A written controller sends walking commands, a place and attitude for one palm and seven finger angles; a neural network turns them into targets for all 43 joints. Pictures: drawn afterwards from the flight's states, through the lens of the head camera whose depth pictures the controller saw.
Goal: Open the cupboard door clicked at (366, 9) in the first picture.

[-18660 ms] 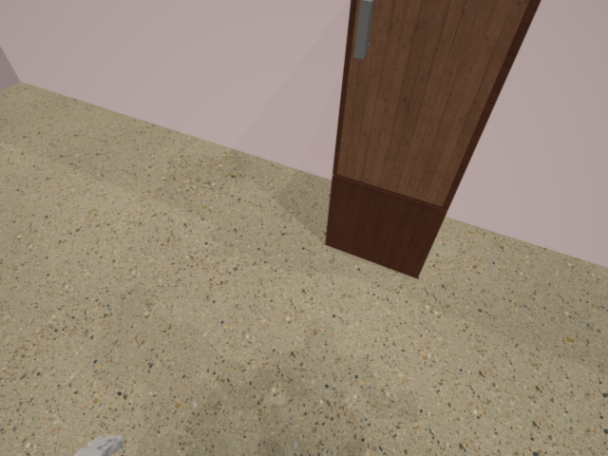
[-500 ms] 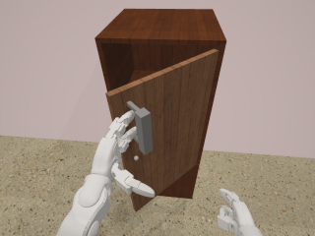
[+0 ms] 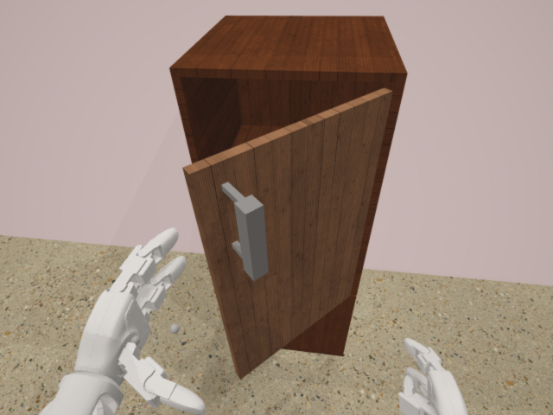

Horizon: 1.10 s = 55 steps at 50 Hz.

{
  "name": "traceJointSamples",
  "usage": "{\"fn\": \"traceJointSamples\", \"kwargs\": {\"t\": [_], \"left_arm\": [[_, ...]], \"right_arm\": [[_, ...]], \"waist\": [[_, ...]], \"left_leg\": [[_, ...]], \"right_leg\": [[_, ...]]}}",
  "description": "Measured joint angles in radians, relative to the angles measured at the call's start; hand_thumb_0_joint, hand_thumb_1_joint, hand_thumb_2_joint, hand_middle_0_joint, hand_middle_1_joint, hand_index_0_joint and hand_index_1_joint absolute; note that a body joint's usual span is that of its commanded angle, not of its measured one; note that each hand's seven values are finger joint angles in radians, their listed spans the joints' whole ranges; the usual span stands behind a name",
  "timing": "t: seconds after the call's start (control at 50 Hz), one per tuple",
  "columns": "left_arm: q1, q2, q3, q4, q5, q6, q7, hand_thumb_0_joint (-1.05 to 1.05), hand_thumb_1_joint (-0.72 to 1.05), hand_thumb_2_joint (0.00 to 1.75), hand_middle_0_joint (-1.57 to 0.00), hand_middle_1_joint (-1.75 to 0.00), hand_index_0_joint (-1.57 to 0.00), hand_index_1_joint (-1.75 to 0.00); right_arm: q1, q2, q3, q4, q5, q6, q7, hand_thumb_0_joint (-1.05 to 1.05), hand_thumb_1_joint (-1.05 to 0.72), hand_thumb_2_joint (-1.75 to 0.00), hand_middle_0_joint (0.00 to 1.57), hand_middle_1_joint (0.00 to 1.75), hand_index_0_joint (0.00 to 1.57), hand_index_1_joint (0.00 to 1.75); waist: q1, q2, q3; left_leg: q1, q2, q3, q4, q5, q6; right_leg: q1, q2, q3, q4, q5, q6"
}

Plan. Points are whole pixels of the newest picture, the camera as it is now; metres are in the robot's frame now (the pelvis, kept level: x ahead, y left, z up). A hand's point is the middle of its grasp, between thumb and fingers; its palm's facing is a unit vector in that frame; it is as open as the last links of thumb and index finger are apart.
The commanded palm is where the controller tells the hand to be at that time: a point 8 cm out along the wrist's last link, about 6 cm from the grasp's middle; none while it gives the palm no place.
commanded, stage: draw the hand back to the body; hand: left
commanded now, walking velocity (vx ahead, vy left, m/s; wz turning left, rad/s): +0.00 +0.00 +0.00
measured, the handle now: (243, 230) +0.31 +0.08 +0.16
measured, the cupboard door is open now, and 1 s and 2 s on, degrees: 45 45 45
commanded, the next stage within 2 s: step back with the hand held close in 1.68 s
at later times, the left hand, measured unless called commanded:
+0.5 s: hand (136, 321) +0.17 +0.18 +0.15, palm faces -0.01 -1.00 -0.07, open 16.3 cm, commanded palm +0.14 +0.23 +0.16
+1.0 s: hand (82, 304) +0.19 +0.24 +0.16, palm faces +0.34 -0.87 -0.34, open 12.7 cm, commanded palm +0.14 +0.29 +0.17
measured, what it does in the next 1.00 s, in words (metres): stands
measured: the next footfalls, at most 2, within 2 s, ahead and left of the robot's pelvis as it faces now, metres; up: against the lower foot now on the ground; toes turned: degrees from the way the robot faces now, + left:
none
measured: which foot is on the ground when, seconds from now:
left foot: down 0.00-1.00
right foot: down 0.00-1.00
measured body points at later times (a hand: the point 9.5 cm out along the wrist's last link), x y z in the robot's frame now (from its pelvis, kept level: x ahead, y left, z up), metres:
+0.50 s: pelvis -0.01 +0.02 +0.00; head -0.05 +0.00 +0.45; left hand +0.17 +0.23 +0.16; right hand +0.18 -0.19 -0.05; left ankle -0.01 +0.13 -0.73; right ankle -0.01 -0.09 -0.73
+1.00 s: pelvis -0.01 +0.03 +0.01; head -0.02 +0.01 +0.46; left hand +0.16 +0.29 +0.18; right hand +0.18 -0.19 -0.07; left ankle -0.01 +0.13 -0.73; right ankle -0.01 -0.09 -0.73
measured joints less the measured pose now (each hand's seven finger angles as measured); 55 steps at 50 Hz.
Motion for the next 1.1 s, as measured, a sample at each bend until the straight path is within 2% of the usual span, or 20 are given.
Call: {"fn": "traceJointSamples", "kwargs": {"t": [0.12, 0.22, 0.32, 0.5, 0.62, 0.7, 0.78, 0.9, 1.1], "left_arm": [[-0.054, 0.007, 0.002, 0.044, -0.017, -0.022, -0.022, -0.01, -0.5, 0.3, -0.16, -0.3, -0.15, -0.3], [-0.119, 0.018, 0.02, 0.088, -0.012, -0.009, -0.008, -0.01, -0.5, 0.3, -0.15, -0.3, -0.15, -0.3], [-0.118, 0.034, 0.052, 0.077, -0.029, 0.003, -0.017, -0.01, -0.5, 0.3, -0.15, -0.3, -0.15, -0.3], [-0.111, 0.045, 0.099, 0.075, -0.051, 0.046, -0.041, -0.01, -0.5, 0.3, -0.15, -0.3, -0.15, -0.3], [-0.114, 0.064, 0.124, 0.07, -0.058, 0.04, -0.057, -0.01, -0.47, 0.32, -0.15, -0.3, -0.15, -0.3], [-0.095, 0.098, 0.119, 0.067, 0.059, -0.061, 0.087, -0.01, -0.39, 0.35, -0.16, -0.3, -0.16, -0.3], [-0.064, 0.088, 0.131, 0.081, 0.117, -0.132, 0.178, -0.01, -0.28, 0.39, -0.16, -0.3, -0.16, -0.3], [-0.044, 0.095, 0.135, 0.111, 0.154, -0.179, 0.234, -0.01, -0.09, 0.48, -0.17, -0.3, -0.17, -0.3], [-0.071, 0.125, 0.211, 0.169, 0.158, -0.214, 0.256, 0.0, 0.25, 0.62, -0.19, -0.3, -0.19, -0.3]], "right_arm": [[0.003, -0.002, 0.003, 0.026, 0.0, -0.057, -0.015, 0.01, -0.9, -0.89, 0.2, 0.3, 0.21, 0.3], [-0.001, 0.003, 0.008, 0.039, 0.001, -0.085, -0.022, 0.01, -0.9, -0.89, 0.2, 0.3, 0.21, 0.3], [0.006, 0.005, 0.015, 0.041, 0.003, -0.1, -0.02, 0.01, -0.9, -0.89, 0.2, 0.3, 0.21, 0.3], [-0.004, -0.002, 0.02, 0.051, 0.01, -0.105, -0.022, 0.01, -0.9, -0.89, 0.2, 0.3, 0.21, 0.3], [-0.012, -0.002, 0.022, 0.052, 0.011, -0.119, -0.025, 0.01, -0.9, -0.89, 0.2, 0.3, 0.21, 0.3], [-0.028, 0.013, 0.021, 0.059, -0.018, -0.117, -0.034, 0.01, -0.9, -0.89, 0.2, 0.3, 0.21, 0.3], [-0.033, 0.02, 0.013, 0.063, -0.034, -0.101, -0.029, 0.01, -0.9, -0.89, 0.2, 0.3, 0.21, 0.3], [-0.022, 0.016, 0.001, 0.098, -0.042, -0.076, -0.03, 0.01, -0.9, -0.89, 0.2, 0.3, 0.21, 0.3], [-0.027, 0.014, -0.017, 0.131, -0.04, -0.042, -0.034, 0.01, -0.9, -0.89, 0.2, 0.3, 0.21, 0.3]], "waist": [[-0.003, 0.0, 0.012], [-0.009, -0.005, 0.022], [-0.013, -0.006, 0.01], [0.002, -0.007, 0.011], [0.009, -0.011, 0.012], [0.011, -0.019, 0.029], [0.015, -0.023, 0.057], [0.021, -0.014, 0.075], [0.013, -0.005, 0.077]], "left_leg": [[-0.023, -0.002, -0.01, 0.023, 0.001, 0.003], [-0.026, -0.004, -0.005, 0.021, 0.009, 0.006], [-0.017, -0.011, 0.007, 0.006, 0.015, 0.013], [-0.008, -0.021, 0.008, 0.001, 0.018, 0.024], [-0.009, -0.026, 0.004, -0.002, 0.022, 0.028], [0.005, -0.022, 0.009, -0.023, 0.032, 0.027], [0.022, -0.021, 0.017, -0.055, 0.048, 0.027], [0.052, -0.027, 0.021, -0.095, 0.062, 0.031], [0.098, -0.029, 0.033, -0.139, 0.065, 0.031]], "right_leg": [[-0.014, -0.003, -0.009, 0.011, 0.004, 0.003], [-0.018, -0.004, -0.004, 0.007, 0.015, 0.005], [-0.016, -0.011, 0.007, 0.002, 0.02, 0.012], [-0.004, -0.02, 0.008, -0.009, 0.027, 0.023], [0.0, -0.025, 0.004, -0.016, 0.031, 0.027], [0.013, -0.02, 0.009, -0.042, 0.045, 0.026], [0.027, -0.017, 0.017, -0.074, 0.065, 0.026], [0.055, -0.021, 0.021, -0.111, 0.078, 0.031], [0.09, -0.022, 0.033, -0.139, 0.077, 0.033]]}}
